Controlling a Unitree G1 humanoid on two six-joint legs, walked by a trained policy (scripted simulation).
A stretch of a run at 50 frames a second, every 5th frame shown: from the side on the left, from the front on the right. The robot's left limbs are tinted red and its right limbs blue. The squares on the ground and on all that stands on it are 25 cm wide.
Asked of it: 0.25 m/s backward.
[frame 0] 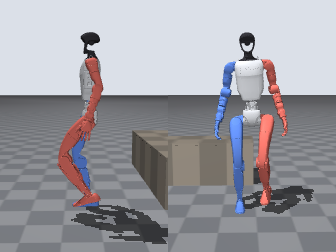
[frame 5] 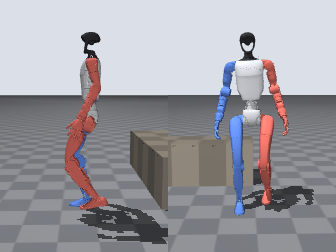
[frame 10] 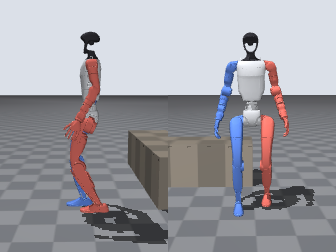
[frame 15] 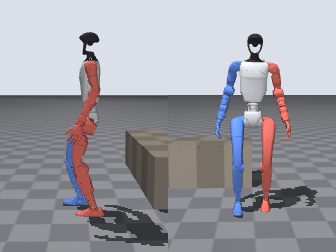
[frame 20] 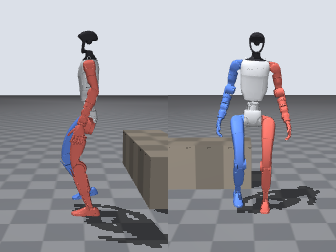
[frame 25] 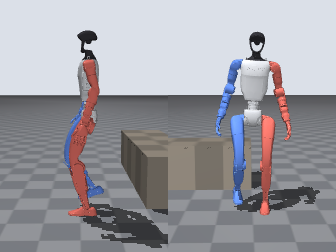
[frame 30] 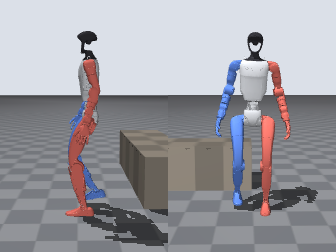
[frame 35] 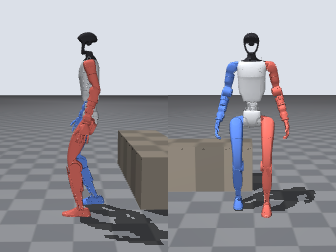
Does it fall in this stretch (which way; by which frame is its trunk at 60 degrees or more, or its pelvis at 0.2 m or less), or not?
no
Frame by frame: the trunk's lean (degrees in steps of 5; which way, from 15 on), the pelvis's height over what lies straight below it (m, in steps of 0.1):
0: 5, 0.8
5: 5, 0.8
10: 0, 0.8
15: 0, 0.8
20: 5, 0.8
25: 5, 0.8
30: 5, 0.8
35: 5, 0.8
